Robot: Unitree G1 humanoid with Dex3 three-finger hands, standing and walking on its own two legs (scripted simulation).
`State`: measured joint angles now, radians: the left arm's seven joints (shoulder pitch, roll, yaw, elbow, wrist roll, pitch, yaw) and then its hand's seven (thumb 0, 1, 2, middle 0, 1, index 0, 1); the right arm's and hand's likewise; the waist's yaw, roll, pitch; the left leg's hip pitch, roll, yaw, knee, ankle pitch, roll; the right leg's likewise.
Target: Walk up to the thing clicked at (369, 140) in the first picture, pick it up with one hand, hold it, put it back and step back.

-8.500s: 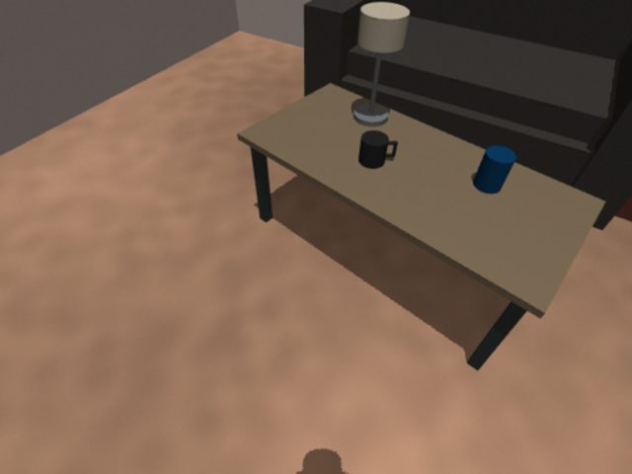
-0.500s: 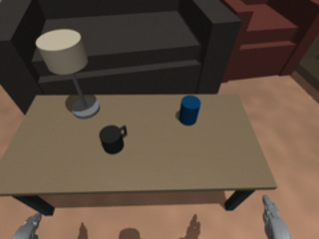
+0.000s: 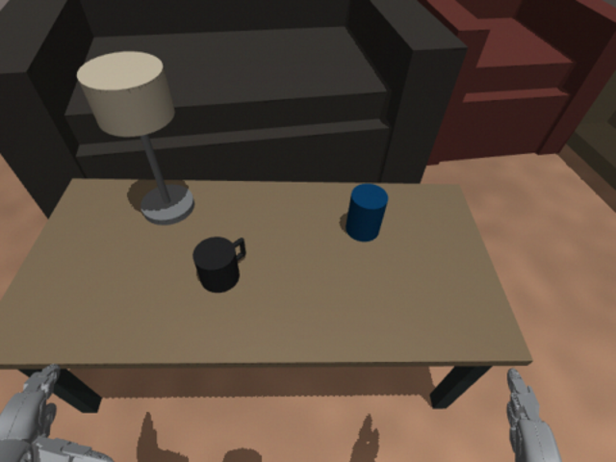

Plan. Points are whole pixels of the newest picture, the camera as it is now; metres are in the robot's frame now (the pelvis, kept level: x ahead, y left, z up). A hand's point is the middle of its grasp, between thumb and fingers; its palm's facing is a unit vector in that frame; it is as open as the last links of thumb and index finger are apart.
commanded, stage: go down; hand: left
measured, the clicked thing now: (223, 260) +0.59 +0.18 -0.22
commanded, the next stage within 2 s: none
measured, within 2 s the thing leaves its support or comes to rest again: neither
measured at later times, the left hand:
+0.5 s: hand (61, 286) +0.37 +0.34 +0.02, palm faces +0.16 -0.98 -0.10, open 17.6 cm
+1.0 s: hand (52, 243) +0.42 +0.36 +0.04, palm faces +0.17 -0.98 -0.05, open 17.6 cm
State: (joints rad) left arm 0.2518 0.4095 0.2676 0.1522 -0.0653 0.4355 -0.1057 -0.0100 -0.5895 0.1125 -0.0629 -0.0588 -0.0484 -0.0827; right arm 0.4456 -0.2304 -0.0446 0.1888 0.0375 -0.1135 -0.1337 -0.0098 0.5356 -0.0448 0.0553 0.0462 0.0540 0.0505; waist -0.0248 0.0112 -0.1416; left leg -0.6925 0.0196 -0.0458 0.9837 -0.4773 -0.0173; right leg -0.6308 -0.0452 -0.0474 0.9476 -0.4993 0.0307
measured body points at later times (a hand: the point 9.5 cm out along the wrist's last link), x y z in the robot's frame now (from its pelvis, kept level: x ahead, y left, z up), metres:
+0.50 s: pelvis -0.02 +0.01 +0.00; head +0.06 +0.03 +0.44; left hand +0.35 +0.39 +0.03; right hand +0.12 -0.26 -0.04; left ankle +0.01 +0.13 -0.68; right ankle -0.02 -0.14 -0.68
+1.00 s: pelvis -0.01 +0.02 -0.01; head +0.10 +0.05 +0.42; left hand +0.41 +0.41 +0.05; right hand +0.13 -0.25 -0.05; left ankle +0.01 +0.13 -0.68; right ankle -0.02 -0.14 -0.68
